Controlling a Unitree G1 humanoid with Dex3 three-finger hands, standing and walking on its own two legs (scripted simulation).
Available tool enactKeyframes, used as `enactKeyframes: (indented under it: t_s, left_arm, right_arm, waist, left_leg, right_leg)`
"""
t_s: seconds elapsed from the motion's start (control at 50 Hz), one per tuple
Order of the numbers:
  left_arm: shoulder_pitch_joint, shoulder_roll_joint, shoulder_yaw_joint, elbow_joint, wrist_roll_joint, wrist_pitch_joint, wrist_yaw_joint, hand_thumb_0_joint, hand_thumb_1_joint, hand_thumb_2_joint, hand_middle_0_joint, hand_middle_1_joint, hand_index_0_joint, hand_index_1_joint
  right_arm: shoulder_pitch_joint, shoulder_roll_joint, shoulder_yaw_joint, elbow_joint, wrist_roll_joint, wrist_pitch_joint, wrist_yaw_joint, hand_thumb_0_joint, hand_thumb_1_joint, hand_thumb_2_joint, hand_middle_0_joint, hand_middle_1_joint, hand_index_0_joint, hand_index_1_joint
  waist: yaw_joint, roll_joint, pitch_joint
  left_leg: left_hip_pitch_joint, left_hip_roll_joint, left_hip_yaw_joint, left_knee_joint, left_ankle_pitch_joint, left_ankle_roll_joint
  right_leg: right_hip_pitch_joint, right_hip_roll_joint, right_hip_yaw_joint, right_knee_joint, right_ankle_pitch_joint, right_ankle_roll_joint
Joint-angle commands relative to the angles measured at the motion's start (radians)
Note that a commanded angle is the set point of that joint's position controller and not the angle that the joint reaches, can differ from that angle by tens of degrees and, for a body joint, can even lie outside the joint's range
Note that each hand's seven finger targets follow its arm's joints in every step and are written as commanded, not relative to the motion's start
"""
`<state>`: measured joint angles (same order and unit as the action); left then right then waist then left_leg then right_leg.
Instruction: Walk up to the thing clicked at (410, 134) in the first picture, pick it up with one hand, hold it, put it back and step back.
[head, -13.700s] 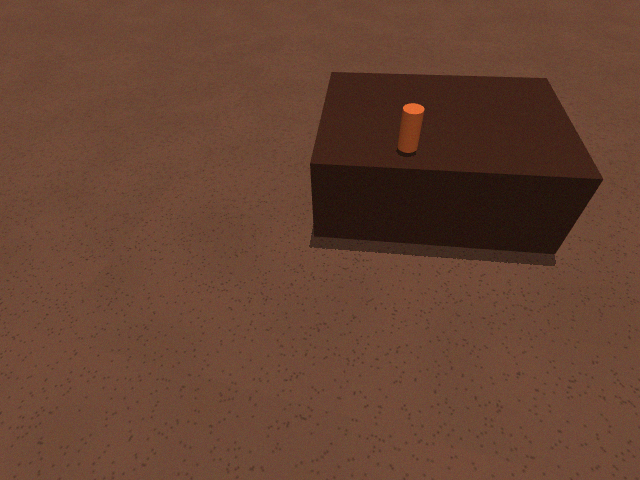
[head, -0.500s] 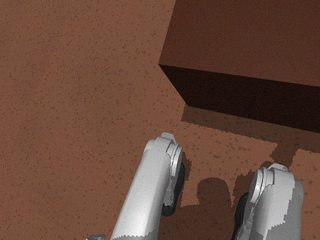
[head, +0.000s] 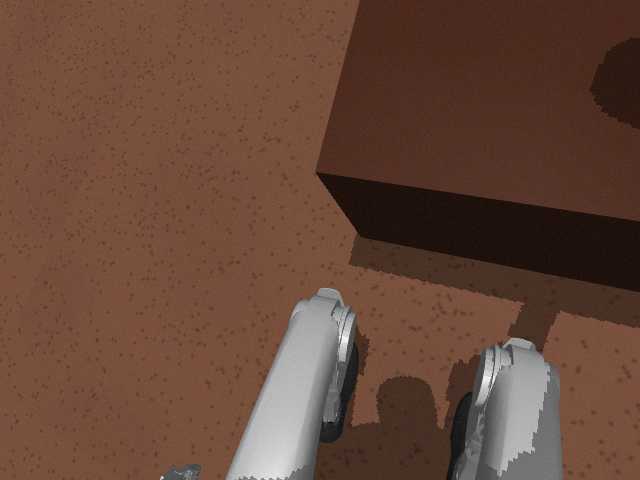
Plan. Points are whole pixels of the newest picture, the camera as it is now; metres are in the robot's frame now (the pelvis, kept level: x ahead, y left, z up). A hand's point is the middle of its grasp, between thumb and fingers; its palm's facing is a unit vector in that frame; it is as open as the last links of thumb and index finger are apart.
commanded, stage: settle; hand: right
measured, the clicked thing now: out of the picture +0.63 -0.20 +0.08
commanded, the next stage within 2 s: lift in 0.32 s
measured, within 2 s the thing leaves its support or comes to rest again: neither
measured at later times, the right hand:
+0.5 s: hand out of the picture +0.63 -0.23 +0.10, palm faces +0.21 +0.98 -0.03, open 10.9 cm
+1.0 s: hand out of the picture +0.57 -0.22 +0.16, palm faces +0.20 +0.98 -0.03, open 10.8 cm
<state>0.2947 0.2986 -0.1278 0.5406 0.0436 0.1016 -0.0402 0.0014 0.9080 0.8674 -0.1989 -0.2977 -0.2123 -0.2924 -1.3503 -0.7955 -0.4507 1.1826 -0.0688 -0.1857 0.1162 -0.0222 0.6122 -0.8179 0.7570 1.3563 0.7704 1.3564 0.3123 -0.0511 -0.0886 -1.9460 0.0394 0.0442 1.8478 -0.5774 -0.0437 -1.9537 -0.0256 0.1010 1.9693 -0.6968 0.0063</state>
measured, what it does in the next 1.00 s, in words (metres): rises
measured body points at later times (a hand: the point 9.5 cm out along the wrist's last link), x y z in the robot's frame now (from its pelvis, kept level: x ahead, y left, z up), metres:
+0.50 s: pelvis +0.01 +0.00 +0.04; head +0.25 -0.04 +0.42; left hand +0.02 +0.27 -0.06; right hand +0.61 -0.28 +0.10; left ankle +0.10 +0.14 -0.44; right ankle +0.06 -0.12 -0.44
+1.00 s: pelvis +0.03 +0.01 +0.11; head +0.21 -0.02 +0.52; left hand +0.07 +0.27 -0.01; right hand +0.55 -0.27 +0.17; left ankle +0.10 +0.14 -0.44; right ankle +0.06 -0.12 -0.44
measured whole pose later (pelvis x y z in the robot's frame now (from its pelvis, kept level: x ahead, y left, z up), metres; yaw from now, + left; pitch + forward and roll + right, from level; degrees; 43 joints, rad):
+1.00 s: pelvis +0.03 +0.01 +0.11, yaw -2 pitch +32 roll +4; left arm 0.30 0.26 -0.04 0.59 0.00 0.07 -0.01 0.00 0.90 0.87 -0.19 -0.28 -0.20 -0.28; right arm -0.93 -0.52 -0.45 0.96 0.05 -0.24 0.09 -0.02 0.61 -0.77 0.79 1.34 0.81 1.34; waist 0.19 -0.05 -0.15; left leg -1.52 0.02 0.04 1.50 -0.54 -0.03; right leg -1.51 -0.06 0.06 1.60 -0.65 0.02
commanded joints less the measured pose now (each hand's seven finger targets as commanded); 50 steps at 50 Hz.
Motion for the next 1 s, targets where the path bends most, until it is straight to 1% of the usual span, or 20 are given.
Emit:
enactKeyframes:
  t_s: [0.0, 0.02, 0.1, 0.12, 0.22, 0.28, 0.32, 0.34, 0.36, 0.4, 0.42, 0.52, 0.6, 0.62, 0.72, 0.8, 0.82, 0.9, 0.94, 0.98]
  left_arm:
    - [0.256, 0.219, 0.084, -0.005, 0.003, 0.003, 0.012, 0.000, 0.913, 0.860, -0.196, -0.297, -0.208, -0.284]
    - [0.261, 0.216, 0.088, -0.005, 0.002, 0.005, 0.013, 0.000, 0.914, 0.859, -0.195, -0.296, -0.208, -0.282]
    - [0.260, 0.207, 0.095, 0.002, 0.000, 0.000, 0.018, 0.000, 0.920, 0.854, -0.192, -0.294, -0.207, -0.278]
    - [0.266, 0.208, 0.097, 0.011, 0.001, -0.003, 0.020, 0.000, 0.920, 0.854, -0.193, -0.296, -0.208, -0.280]
    - [0.258, 0.205, 0.104, 0.032, 0.001, -0.011, 0.026, 0.000, 0.912, 0.860, -0.195, -0.298, -0.206, -0.285]
    - [0.249, 0.206, 0.107, 0.034, -0.003, -0.017, 0.030, 0.000, 0.914, 0.858, -0.195, -0.298, -0.208, -0.284]
    - [0.251, 0.200, 0.104, 0.031, -0.003, -0.017, 0.029, 0.000, 0.911, 0.860, -0.196, -0.297, -0.207, -0.285]
    - [0.260, 0.203, 0.104, 0.031, -0.002, -0.016, 0.028, 0.000, 0.910, 0.861, -0.196, -0.298, -0.207, -0.287]
    - [0.256, 0.203, 0.105, 0.029, -0.005, -0.016, 0.030, 0.000, 0.906, 0.863, -0.197, -0.298, -0.207, -0.288]
    - [0.254, 0.198, 0.106, 0.026, -0.005, -0.015, 0.029, 0.000, 0.910, 0.859, -0.195, -0.294, -0.206, -0.283]
    - [0.253, 0.194, 0.104, 0.023, -0.006, -0.017, 0.030, 0.000, 0.908, 0.870, -0.190, -0.292, -0.205, -0.276]
    - [0.256, 0.198, 0.109, 0.014, -0.010, -0.015, 0.027, 0.000, 0.905, 0.870, -0.187, -0.286, -0.199, -0.273]
    - [0.270, 0.191, 0.114, 0.016, -0.011, -0.018, 0.029, 0.000, 0.908, 0.868, -0.187, -0.288, -0.201, -0.273]
    - [0.272, 0.189, 0.116, 0.017, -0.012, -0.016, 0.027, 0.000, 0.904, 0.869, -0.186, -0.287, -0.198, -0.273]
    - [0.257, 0.178, 0.131, 0.026, -0.018, -0.024, 0.031, 0.000, 0.907, 0.867, -0.186, -0.287, -0.200, -0.272]
    - [0.241, 0.169, 0.145, 0.025, -0.027, -0.032, 0.039, 0.000, 0.901, 0.872, -0.187, -0.285, -0.198, -0.273]
    - [0.227, 0.164, 0.147, 0.025, -0.029, -0.036, 0.039, 0.000, 0.895, 0.877, -0.189, -0.286, -0.197, -0.277]
    - [0.210, 0.161, 0.162, 0.018, -0.037, -0.041, 0.045, 0.000, 0.894, 0.878, -0.187, -0.282, -0.194, -0.274]
    - [0.198, 0.144, 0.166, 0.014, -0.039, -0.047, 0.046, 0.000, 0.891, 0.880, -0.189, -0.283, -0.195, -0.276]
    - [0.191, 0.140, 0.171, 0.015, -0.044, -0.054, 0.053, 0.000, 0.889, 0.882, -0.190, -0.283, -0.194, -0.277]
  right_arm:
    - [-0.428, -0.217, -0.017, -0.280, 0.023, -0.087, -0.001, 0.000, -0.047, -1.475, 1.275, 1.577, 1.353, 1.578]
    - [-0.446, -0.237, -0.025, -0.306, 0.023, -0.093, -0.004, 0.000, -0.033, -1.450, 1.273, 1.561, 1.349, 1.562]
    - [-0.471, -0.206, -0.012, -0.362, 0.032, -0.100, -0.012, 0.000, -0.022, -1.444, 1.246, 1.550, 1.322, 1.551]
    - [-0.465, -0.189, 0.001, -0.344, 0.029, -0.098, -0.011, 0.000, -0.036, -1.441, 1.254, 1.549, 1.329, 1.550]
    - [-0.447, -0.171, 0.003, -0.298, 0.027, -0.097, -0.021, 0.000, -0.067, -1.482, 1.263, 1.579, 1.341, 1.580]
    - [-0.418, -0.171, -0.010, -0.245, 0.030, -0.098, -0.024, 0.000, -0.086, -1.494, 1.274, 1.589, 1.350, 1.590]
    - [-0.393, -0.186, -0.024, -0.232, 0.031, -0.106, -0.023, 0.000, -0.064, -1.505, 1.271, 1.599, 1.350, 1.600]
    - [-0.368, -0.184, -0.024, -0.219, 0.030, -0.108, -0.020, 0.000, -0.061, -1.499, 1.271, 1.595, 1.349, 1.596]
    - [-0.362, -0.187, -0.036, -0.210, 0.035, -0.108, -0.021, 0.000, -0.044, -1.511, 1.273, 1.607, 1.354, 1.608]
    - [-0.357, -0.167, -0.026, -0.201, 0.038, -0.115, -0.020, 0.000, -0.035, -1.493, 1.268, 1.595, 1.347, 1.596]
    - [-0.345, -0.154, -0.018, -0.199, 0.038, -0.118, -0.015, 0.000, 0.028, -1.456, 1.330, 1.583, 1.401, 1.584]
    - [-0.328, -0.200, -0.039, -0.286, 0.043, -0.140, 0.002, 0.000, 0.065, -1.401, 1.348, 1.562, 1.407, 1.562]
    - [-0.349, -0.174, -0.047, -0.414, 0.071, -0.146, 0.008, 0.000, 0.056, -1.398, 1.340, 1.556, 1.400, 1.556]
    - [-0.304, -0.154, -0.040, -0.367, 0.069, -0.136, 0.004, 0.000, 0.040, -1.395, 1.340, 1.552, 1.399, 1.552]
    - [-0.247, -0.099, -0.033, -0.430, 0.087, -0.132, -0.009, 0.000, -0.037, -1.406, 1.359, 1.557, 1.414, 1.557]
    - [-0.135, -0.043, -0.033, -0.409, 0.103, -0.125, -0.020, 0.000, -0.029, -1.425, 1.377, 1.579, 1.434, 1.580]
    - [-0.105, -0.004, -0.022, -0.407, 0.114, -0.124, -0.021, 0.000, -0.016, -1.429, 1.377, 1.583, 1.435, 1.584]
    - [0.019, -0.005, -0.037, -0.441, 0.122, -0.127, -0.032, 0.000, 0.010, -1.439, 1.388, 1.600, 1.448, 1.601]
    - [0.058, 0.074, -0.004, -0.463, 0.141, -0.129, -0.031, 0.000, 0.015, -1.424, 1.371, 1.581, 1.431, 1.582]
    - [0.096, 0.089, -0.004, -0.502, 0.156, -0.132, -0.034, 0.000, 0.045, -1.422, 1.366, 1.581, 1.428, 1.581]
  waist:
    - [0.008, -0.306, -0.744]
    - [0.000, -0.297, -0.785]
    - [-0.014, -0.336, -0.825]
    - [0.003, -0.349, -0.809]
    - [-0.008, -0.346, -0.751]
    - [-0.009, -0.301, -0.701]
    - [-0.016, -0.260, -0.721]
    - [-0.003, -0.262, -0.710]
    - [-0.016, -0.248, -0.703]
    - [-0.011, -0.221, -0.706]
    - [0.002, -0.217, -0.696]
    - [-0.038, -0.270, -0.794]
    - [-0.055, -0.332, -0.880]
    - [-0.057, -0.304, -0.867]
    - [-0.083, -0.294, -0.833]
    - [-0.086, -0.209, -0.761]
    - [-0.093, -0.190, -0.736]
    - [-0.132, -0.145, -0.704]
    - [-0.121, -0.100, -0.690]
    - [-0.126, -0.075, -0.685]
  left_leg:
    - [0.460, -0.030, 0.034, -0.175, 0.250, 0.079]
    - [0.504, -0.029, 0.026, -0.186, 0.258, 0.079]
    - [0.500, -0.029, 0.020, -0.210, 0.259, 0.081]
    - [0.475, -0.030, 0.023, -0.210, 0.260, 0.081]
    - [0.441, -0.031, 0.027, -0.234, 0.228, 0.084]
    - [0.451, -0.031, 0.029, -0.257, 0.193, 0.080]
    - [0.508, -0.032, 0.024, -0.268, 0.224, 0.078]
    - [0.523, -0.032, 0.027, -0.263, 0.247, 0.080]
    - [0.515, -0.033, 0.026, -0.271, 0.230, 0.079]
    - [0.554, -0.033, 0.019, -0.289, 0.236, 0.077]
    - [0.573, -0.031, 0.019, -0.288, 0.255, 0.076]
    - [0.600, -0.031, 0.018, -0.285, 0.293, 0.083]
    - [0.640, -0.032, 0.014, -0.306, 0.352, 0.085]
    - [0.664, -0.035, 0.014, -0.320, 0.351, 0.085]
    - [0.684, -0.035, 0.011, -0.365, 0.344, 0.082]
    - [0.761, -0.038, 0.009, -0.424, 0.339, 0.077]
    - [0.764, -0.037, 0.012, -0.434, 0.324, 0.076]
    - [0.821, -0.042, 0.013, -0.497, 0.296, 0.073]
    - [0.898, -0.043, 0.007, -0.535, 0.303, 0.071]
    - [0.955, -0.044, 0.002, -0.574, 0.305, 0.067]
  right_leg:
    - [0.516, -0.003, -0.022, -0.266, 0.333, -0.026]
    - [0.513, -0.001, -0.028, -0.271, 0.328, -0.029]
    - [0.608, -0.007, -0.031, -0.297, 0.358, -0.023]
    - [0.628, -0.009, -0.027, -0.295, 0.371, -0.020]
    - [0.655, -0.014, -0.012, -0.335, 0.362, -0.012]
    - [0.619, -0.014, -0.003, -0.362, 0.296, -0.015]
    - [0.591, -0.010, -0.019, -0.351, 0.316, -0.023]
    - [0.578, -0.010, -0.021, -0.350, 0.335, -0.021]
    - [0.584, -0.010, -0.020, -0.362, 0.321, -0.022]
    - [0.559, -0.008, -0.028, -0.363, 0.302, -0.030]
    - [0.548, -0.007, -0.030, -0.358, 0.310, -0.031]
    - [0.653, -0.011, -0.028, -0.378, 0.396, -0.021]
    - [0.785, -0.016, -0.030, -0.397, 0.496, -0.014]
    - [0.773, -0.015, -0.032, -0.406, 0.488, -0.016]
    - [0.823, -0.018, -0.037, -0.446, 0.497, -0.013]
    - [0.792, -0.015, -0.047, -0.494, 0.444, -0.020]
    - [0.792, -0.013, -0.044, -0.513, 0.428, -0.020]
    - [0.836, -0.015, -0.040, -0.576, 0.399, -0.023]
    - [0.812, -0.011, -0.051, -0.604, 0.363, -0.029]
    - [0.830, -0.007, -0.057, -0.636, 0.348, -0.032]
